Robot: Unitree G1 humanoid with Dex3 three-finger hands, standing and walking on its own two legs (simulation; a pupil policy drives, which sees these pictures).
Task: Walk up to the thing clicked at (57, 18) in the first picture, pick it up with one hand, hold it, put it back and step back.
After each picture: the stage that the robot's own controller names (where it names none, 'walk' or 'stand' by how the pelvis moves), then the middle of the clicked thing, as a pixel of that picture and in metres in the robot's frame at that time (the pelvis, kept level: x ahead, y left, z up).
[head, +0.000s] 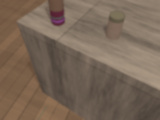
stand; out of the picture +0.72 +0.13 +0.11
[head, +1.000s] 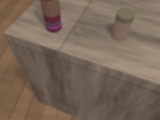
walk; (50, 2) +0.61 +0.12 +0.13
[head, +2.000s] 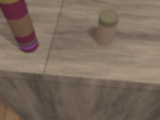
rise first; (19, 19) +0.48 +0.21 +0.15
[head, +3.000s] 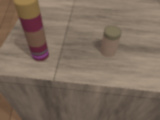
stand; (34, 32) +0.49 +0.18 +0.11
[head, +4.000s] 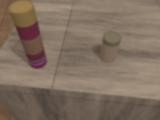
stand; (31, 39) +0.46 +0.19 +0.11
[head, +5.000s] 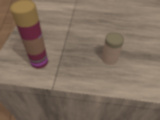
stand; (32, 39) +0.45 +0.18 +0.11
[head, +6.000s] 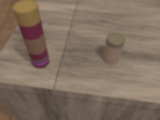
stand; (34, 38) +0.46 +0.18 +0.11
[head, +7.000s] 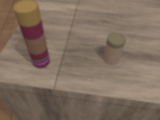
stand; (35, 38) +0.46 +0.18 +0.11
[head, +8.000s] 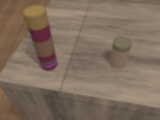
rise first; (43, 42) +0.46 +0.18 +0.11
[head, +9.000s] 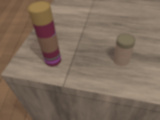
go down; (47, 38) +0.47 +0.17 +0.11
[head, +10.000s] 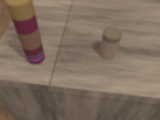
go down; (29, 33) +0.47 +0.17 +0.12
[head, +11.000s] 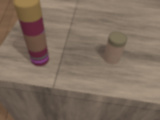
go down; (34, 35) +0.46 +0.16 +0.12
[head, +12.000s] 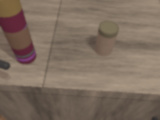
close in; (16, 31) +0.45 +0.18 +0.14
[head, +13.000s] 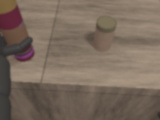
close; (13, 28) +0.46 +0.19 +0.15
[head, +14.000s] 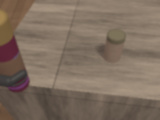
lift; (7, 58) +0.33 +0.21 +0.18
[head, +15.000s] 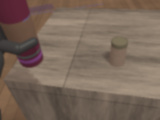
lift; (18, 24) +0.32 +0.16 +0.31
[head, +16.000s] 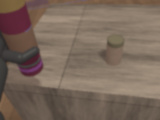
hold; (19, 34) +0.33 +0.16 +0.27
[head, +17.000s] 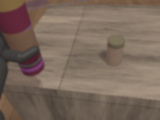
hold; (19, 34) +0.33 +0.16 +0.27
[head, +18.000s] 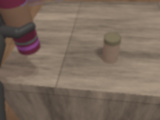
crouch; (15, 11) +0.39 +0.17 +0.30
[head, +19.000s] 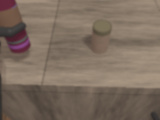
lower; (7, 13) +0.48 +0.19 +0.19
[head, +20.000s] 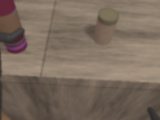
lower; (5, 16) +0.48 +0.20 +0.16
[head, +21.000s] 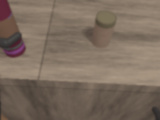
lower; (1, 21) +0.47 +0.20 +0.16
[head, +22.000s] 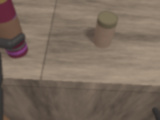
lower; (6, 22) +0.47 +0.20 +0.16
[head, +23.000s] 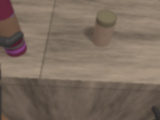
rest; (4, 20) +0.47 +0.20 +0.16
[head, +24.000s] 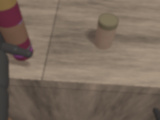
withdraw; (12, 26) +0.46 +0.19 +0.15
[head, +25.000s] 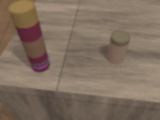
sink last; (33, 41) +0.43 +0.17 +0.14
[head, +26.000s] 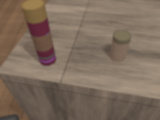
stand; (41, 36) +0.47 +0.18 +0.13
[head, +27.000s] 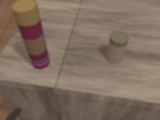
stand; (34, 38) +0.44 +0.18 +0.12
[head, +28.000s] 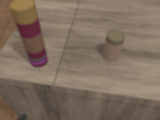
stand; (32, 37) +0.46 +0.19 +0.12
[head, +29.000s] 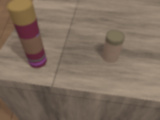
stand; (30, 38) +0.45 +0.19 +0.12
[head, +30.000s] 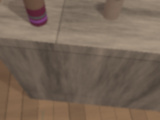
walk; out of the picture +0.57 +0.17 +0.13
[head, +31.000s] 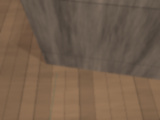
walk; out of the picture +0.90 +0.16 +0.13
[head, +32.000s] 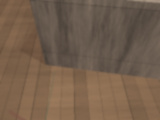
walk; out of the picture +1.16 +0.20 +0.13
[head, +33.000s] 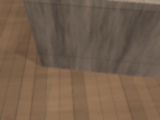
stand; out of the picture +1.10 +0.19 +0.11
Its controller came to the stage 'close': yes
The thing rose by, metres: 0.20
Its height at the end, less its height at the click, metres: +0.00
